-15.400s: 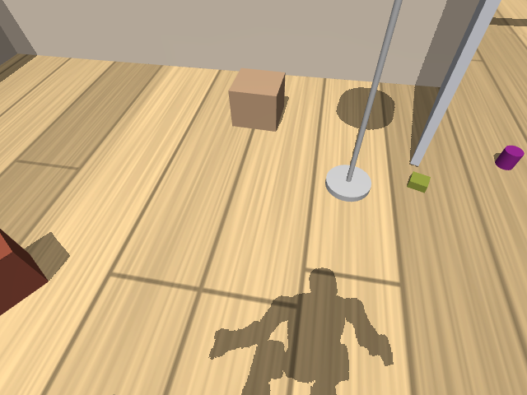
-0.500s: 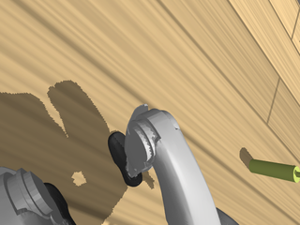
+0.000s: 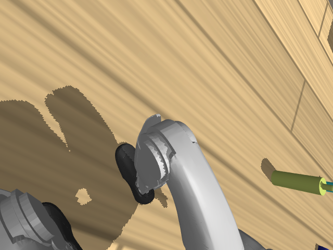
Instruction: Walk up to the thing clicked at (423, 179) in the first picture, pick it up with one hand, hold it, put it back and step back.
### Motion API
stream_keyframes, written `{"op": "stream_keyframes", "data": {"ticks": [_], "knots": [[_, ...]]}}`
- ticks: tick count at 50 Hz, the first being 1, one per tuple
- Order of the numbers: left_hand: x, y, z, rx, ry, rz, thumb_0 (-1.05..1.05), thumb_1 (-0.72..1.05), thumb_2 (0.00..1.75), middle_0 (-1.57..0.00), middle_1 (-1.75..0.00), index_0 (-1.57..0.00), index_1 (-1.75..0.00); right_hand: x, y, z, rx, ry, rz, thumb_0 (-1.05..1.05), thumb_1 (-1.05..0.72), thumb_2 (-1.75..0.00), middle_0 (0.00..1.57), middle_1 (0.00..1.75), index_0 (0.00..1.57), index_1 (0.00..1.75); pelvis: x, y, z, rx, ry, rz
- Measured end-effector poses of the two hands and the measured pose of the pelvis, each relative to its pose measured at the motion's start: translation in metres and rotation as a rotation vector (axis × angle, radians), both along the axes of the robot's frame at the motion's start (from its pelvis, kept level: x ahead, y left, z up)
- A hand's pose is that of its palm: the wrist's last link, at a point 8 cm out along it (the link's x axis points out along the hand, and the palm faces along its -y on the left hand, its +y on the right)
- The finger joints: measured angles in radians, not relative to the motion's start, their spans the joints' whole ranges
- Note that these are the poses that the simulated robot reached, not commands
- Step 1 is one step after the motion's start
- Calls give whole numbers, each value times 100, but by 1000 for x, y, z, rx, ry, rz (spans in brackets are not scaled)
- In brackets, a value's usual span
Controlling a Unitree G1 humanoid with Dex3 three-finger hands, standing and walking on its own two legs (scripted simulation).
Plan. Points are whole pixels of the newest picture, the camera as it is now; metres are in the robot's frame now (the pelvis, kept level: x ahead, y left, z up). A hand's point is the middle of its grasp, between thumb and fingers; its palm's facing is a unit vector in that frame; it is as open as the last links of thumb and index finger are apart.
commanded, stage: close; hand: left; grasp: from above
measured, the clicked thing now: out of the picture +0.52 +0.29 -0.30
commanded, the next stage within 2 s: settle in 1.24 s
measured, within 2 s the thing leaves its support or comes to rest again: leaves its support in 1.66 s
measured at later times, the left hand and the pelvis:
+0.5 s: hand out of the picture +0.50 +0.28 -0.27, palm faces -0.39 -0.21 -0.89, open 12.2 cm; pelvis +0.00 +0.00 +0.00, yaw +0 degrees
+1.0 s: hand out of the picture +0.50 +0.29 -0.27, palm faces -0.39 -0.21 -0.90, open 10.8 cm; pelvis +0.00 +0.00 +0.01, yaw +0 degrees
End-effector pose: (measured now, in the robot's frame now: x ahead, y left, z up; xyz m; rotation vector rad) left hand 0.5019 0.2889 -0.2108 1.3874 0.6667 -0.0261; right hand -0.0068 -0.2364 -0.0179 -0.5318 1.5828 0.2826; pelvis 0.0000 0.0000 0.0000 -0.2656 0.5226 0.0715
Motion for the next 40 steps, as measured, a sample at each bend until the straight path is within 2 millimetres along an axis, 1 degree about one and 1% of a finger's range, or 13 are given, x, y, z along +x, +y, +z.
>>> {"op": "stream_keyframes", "data": {"ticks": [12,21,28,40], "knots": [[5,-1,5,8,-11,1,0,-36,87,-27,-82,-23,-86,-4,0,3,-8,-7,-4,0,-91,-90,20,30,20,30,-2,0,1,-2,-2,-2],[3,-4,-1,6,3,-1,0,-26,78,-33,-77,-31,-79,-8,1,4,-13,12,-15,0,-91,-90,20,30,20,30,-2,0,2,-2,0,-4],[3,-4,-3,4,-5,-1,0,-16,70,-40,-71,-38,-73,-7,1,6,-18,14,-14,0,-91,-90,20,30,20,30,-2,0,3,-4,1,-5],[3,0,1,7,2,12,0,0,53,-51,-60,-53,-60,-3,0,4,-17,3,-13,0,-91,-90,20,30,20,30,-1,0,4,-5,4,-4]]}}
